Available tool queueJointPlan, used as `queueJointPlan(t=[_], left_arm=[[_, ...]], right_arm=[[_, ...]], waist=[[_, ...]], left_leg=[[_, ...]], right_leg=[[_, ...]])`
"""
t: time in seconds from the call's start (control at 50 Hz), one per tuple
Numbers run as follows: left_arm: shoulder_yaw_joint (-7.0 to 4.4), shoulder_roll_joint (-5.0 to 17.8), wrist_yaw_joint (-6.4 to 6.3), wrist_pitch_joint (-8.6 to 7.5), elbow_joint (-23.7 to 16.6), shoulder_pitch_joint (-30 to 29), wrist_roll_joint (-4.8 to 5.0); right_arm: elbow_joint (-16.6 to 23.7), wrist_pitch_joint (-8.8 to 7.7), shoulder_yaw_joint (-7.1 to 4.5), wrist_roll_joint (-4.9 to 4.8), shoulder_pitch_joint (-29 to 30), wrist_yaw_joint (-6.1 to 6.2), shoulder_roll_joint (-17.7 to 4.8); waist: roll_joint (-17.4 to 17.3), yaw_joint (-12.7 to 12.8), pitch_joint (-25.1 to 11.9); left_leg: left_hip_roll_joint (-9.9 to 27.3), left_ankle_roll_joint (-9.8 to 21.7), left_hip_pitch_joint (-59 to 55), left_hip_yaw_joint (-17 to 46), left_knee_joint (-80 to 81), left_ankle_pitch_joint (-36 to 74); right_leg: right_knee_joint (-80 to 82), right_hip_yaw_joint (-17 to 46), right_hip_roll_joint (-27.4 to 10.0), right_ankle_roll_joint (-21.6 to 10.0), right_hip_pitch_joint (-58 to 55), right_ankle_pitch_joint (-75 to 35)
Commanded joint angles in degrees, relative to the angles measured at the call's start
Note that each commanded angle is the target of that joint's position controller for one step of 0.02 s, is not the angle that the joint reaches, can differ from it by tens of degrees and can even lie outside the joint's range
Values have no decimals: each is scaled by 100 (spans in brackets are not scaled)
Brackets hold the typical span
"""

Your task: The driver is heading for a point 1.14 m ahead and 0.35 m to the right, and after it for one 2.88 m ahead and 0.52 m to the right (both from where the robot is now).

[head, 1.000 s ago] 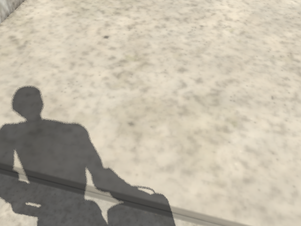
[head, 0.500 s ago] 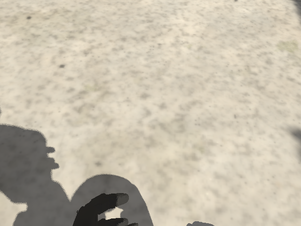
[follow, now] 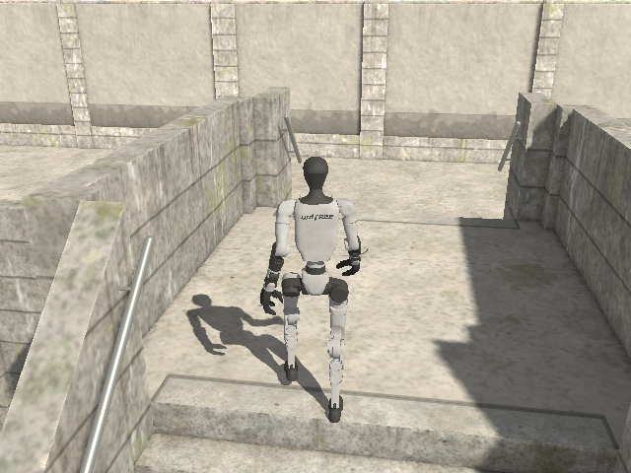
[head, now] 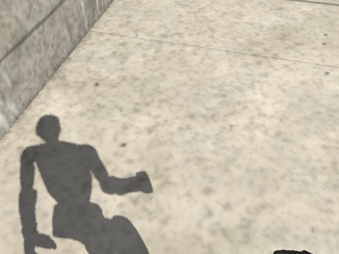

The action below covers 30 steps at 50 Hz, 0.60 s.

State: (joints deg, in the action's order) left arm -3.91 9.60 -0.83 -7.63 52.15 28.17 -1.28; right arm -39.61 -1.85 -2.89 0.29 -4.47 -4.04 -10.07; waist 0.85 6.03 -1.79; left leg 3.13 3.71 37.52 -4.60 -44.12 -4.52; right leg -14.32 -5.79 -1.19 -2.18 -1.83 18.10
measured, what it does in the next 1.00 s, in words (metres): walks ahead, turning right: left foot, then right foot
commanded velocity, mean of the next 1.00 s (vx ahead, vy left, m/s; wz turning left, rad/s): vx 0.49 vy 0.00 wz -0.49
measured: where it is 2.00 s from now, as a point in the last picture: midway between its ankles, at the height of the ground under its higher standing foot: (276, 152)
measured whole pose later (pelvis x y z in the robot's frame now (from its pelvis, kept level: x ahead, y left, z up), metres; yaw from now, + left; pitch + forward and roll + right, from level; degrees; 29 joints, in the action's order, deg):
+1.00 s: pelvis +0.56 -0.11 +0.00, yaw -31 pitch +3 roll +0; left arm -3.4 14.6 -0.2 -3.6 45.6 26.2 -0.2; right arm -39.3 -0.8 -1.0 2.5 -4.2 -1.5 -14.1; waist -2.8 5.2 1.0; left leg 5.8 -1.7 40.8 0.9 -43.0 0.0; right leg -14.7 8.3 9.7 -8.2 1.4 14.7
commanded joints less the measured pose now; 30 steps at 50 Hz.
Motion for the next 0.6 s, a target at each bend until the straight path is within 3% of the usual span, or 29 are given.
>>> queueJointPlan(t=[0.02,0.04,0.06,0.08,0.1,0.12,0.14,0.16,0.18,0.2,0.24,0.3,0.38,0.44,0.5,0.54,0.56,0.58,0.6], left_arm=[[-205,954,37,-68,-334,-285,50],[-237,1084,22,-35,-307,-277,58],[-251,1125,18,17,-333,-385,94],[-183,874,30,59,-462,-500,118],[49,85,52,105,-830,-560,-28],[26,22,84,128,-1065,-267,321],[-62,450,69,168,-1018,-433,247],[-115,623,112,166,-1082,-853,213],[-135,638,156,198,-1111,-1000,207],[-138,623,215,267,-1166,-1084,119],[-123,513,310,425,-1283,-1193,-19],[-87,473,333,536,-1416,-1733,-107],[-16,441,416,542,-1627,-2344,-39],[33,419,579,578,-1850,-2916,-35],[-18,586,537,621,-1873,-2631,-63],[-144,856,432,587,-1666,-1684,-102],[-243,1023,354,527,-1423,-874,-148],[-385,1379,240,530,-1331,-291,-207],[-506,1983,193,564,-1482,-834,-152]], right_arm=[[315,-79,-138,82,186,60,-277],[206,-91,-221,93,-289,133,-436],[-46,-137,-307,135,-1163,213,-571],[-244,-226,-397,268,-2007,306,-851],[-75,-328,-427,409,-2413,381,-1291],[-109,-314,-513,442,-2158,391,-1740],[73,-362,-416,375,-1689,358,-1227],[149,-434,-257,292,-1304,323,-756],[121,-488,-191,279,-1185,310,-624],[64,-530,-150,220,-1204,352,-564],[-93,-649,-116,132,-1403,401,-591],[-324,-737,-102,56,-1775,470,-666],[-521,-694,-51,95,-1820,459,-645],[-702,-616,-118,96,-2039,513,-878],[-848,-479,-173,76,-2130,592,-1177],[-795,-329,-258,73,-1983,614,-1419],[-710,-271,-292,41,-1864,597,-1492],[-524,-251,-267,84,-1838,577,-1338],[-90,-258,-154,35,-1970,514,-656]], waist=[[766,-443,269],[949,-680,42],[767,-1115,-365],[621,-1422,-872],[-413,-1354,-1266],[-1879,-1067,-1300],[-924,-943,-892],[-291,-854,-454],[-99,-724,-258],[-217,-649,-109],[-476,-561,148],[-438,-626,433],[-518,-630,666],[-482,-829,868],[-706,-608,485],[-833,-159,-10],[-662,205,-426],[-230,413,-869],[1286,-325,-1141]], left_leg=[[-533,98,-1296,-339,1092,-498],[-679,131,-1919,-302,1471,-830],[-702,183,-3019,-291,2075,-487],[-136,228,-4538,255,1865,-642],[1613,224,-5204,2174,1891,-1365],[2138,859,-5460,4284,2890,-2110],[2129,932,-4675,3964,3024,-2322],[1830,831,-3941,3048,3028,-2088],[1592,664,-3475,2369,3124,-1575],[1393,541,-3194,1880,3204,-1287],[1325,462,-2955,1399,3418,-724],[1250,438,-3184,635,3556,593],[845,284,-3133,-393,3603,1429],[962,170,-3497,-705,3689,1993],[1144,22,-4296,-989,2760,4579],[1231,76,-4407,-1028,1319,5447],[1111,36,-3957,-1081,88,4703],[881,-52,-2741,-1054,-1578,2608],[-385,-374,-253,-715,-3817,-2477]], right_leg=[[34,662,-888,-832,80,-3690],[-678,644,-883,-776,77,-4556],[-1750,488,-743,-668,413,-4485],[-2921,504,-546,-553,1640,-3130],[-4329,520,-180,-595,2811,148],[-5687,714,439,-408,4349,886],[-6362,1045,26,-411,4505,409],[-6318,1088,-128,-365,4389,-70],[-6184,1051,-213,-293,4239,-251],[-5971,1038,-305,-236,4181,-348],[-5874,971,-340,-151,4312,-503],[-5588,862,-372,-60,4876,-872],[-3862,437,-227,-71,4409,-1749],[-2637,-122,-120,-308,3927,-1836],[-2262,-413,310,-691,3321,-1389],[-2088,-375,661,-966,2377,-876],[-1634,-204,819,-1099,1326,-817],[-1637,772,136,-1253,45,-145],[-1186,3865,-1391,-1950,-1408,-503]])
